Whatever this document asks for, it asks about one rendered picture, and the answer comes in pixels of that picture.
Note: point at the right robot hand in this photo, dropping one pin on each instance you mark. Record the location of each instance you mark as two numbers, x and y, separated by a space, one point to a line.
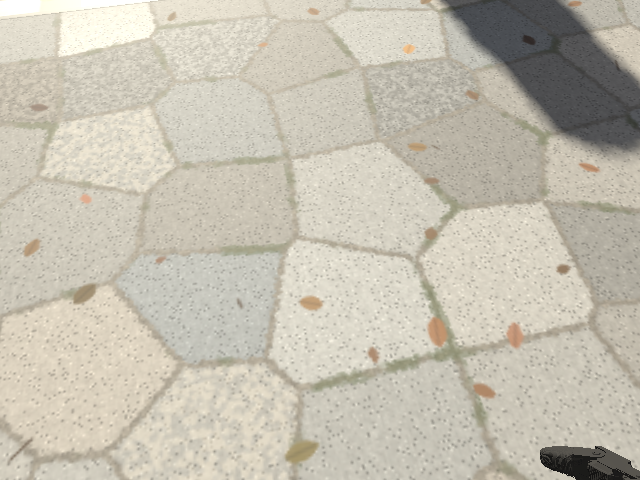
588 464

